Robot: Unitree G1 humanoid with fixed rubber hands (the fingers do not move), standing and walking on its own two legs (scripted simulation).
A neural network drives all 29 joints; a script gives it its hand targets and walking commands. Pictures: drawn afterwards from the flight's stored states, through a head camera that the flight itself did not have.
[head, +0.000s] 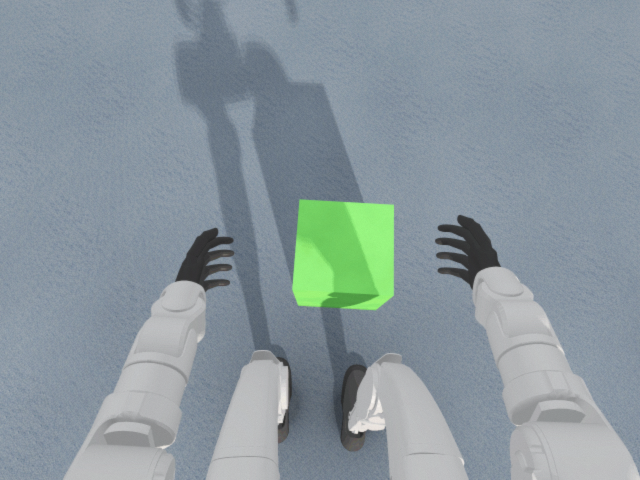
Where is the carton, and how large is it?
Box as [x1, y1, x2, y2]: [292, 199, 393, 309]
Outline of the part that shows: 299,199 292,287 298,305 376,309 392,296 393,205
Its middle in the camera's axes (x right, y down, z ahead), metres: +0.05 +0.05 +0.98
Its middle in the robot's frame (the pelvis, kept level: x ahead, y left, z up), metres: +0.48 -0.04 -0.55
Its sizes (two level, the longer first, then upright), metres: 0.216 0.208 0.267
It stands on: the floor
